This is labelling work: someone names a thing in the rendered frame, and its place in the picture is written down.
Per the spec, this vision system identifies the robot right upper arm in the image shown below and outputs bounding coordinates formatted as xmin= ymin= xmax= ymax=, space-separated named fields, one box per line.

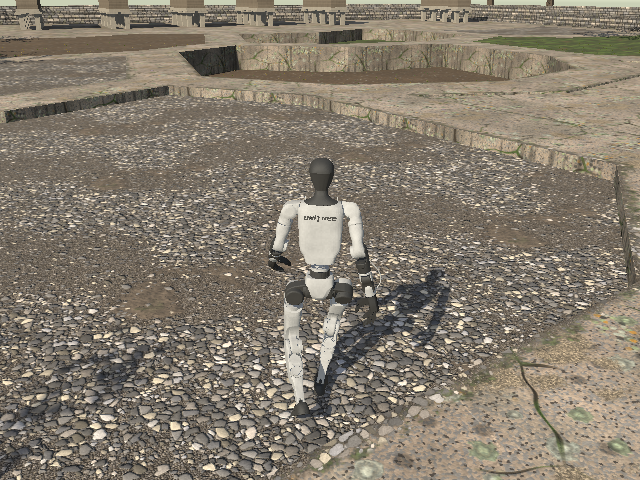
xmin=342 ymin=201 xmax=365 ymax=259

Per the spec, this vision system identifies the robot left foot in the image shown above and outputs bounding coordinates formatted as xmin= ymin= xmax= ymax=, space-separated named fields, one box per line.
xmin=291 ymin=400 xmax=310 ymax=416

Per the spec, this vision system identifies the robot right hand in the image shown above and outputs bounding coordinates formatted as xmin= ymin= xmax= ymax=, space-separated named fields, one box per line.
xmin=355 ymin=294 xmax=379 ymax=326

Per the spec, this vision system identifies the robot left upper arm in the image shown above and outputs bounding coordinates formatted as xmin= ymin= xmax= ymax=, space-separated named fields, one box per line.
xmin=272 ymin=200 xmax=301 ymax=252

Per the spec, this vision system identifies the right robot forearm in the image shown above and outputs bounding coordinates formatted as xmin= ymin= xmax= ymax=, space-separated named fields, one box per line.
xmin=355 ymin=243 xmax=376 ymax=297

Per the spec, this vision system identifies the left robot thigh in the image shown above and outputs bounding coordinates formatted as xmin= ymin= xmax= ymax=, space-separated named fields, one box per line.
xmin=284 ymin=280 xmax=306 ymax=355

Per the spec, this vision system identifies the left robot forearm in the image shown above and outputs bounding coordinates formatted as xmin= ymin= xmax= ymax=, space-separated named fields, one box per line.
xmin=268 ymin=236 xmax=283 ymax=262

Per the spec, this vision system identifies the robot left hand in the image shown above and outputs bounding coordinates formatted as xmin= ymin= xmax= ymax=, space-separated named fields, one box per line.
xmin=268 ymin=256 xmax=291 ymax=272

